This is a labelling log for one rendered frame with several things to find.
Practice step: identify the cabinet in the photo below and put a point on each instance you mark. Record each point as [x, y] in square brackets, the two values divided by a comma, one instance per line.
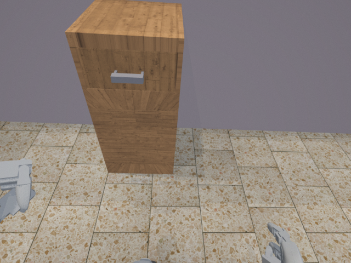
[136, 129]

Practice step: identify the drawer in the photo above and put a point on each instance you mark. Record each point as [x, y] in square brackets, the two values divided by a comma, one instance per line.
[98, 64]

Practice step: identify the left robot hand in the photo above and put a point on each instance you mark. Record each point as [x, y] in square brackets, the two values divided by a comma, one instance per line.
[15, 176]

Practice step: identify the right robot hand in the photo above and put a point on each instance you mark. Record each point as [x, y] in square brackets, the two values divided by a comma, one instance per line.
[287, 252]

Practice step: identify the handle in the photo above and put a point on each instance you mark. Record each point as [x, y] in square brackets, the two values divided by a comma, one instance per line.
[127, 78]

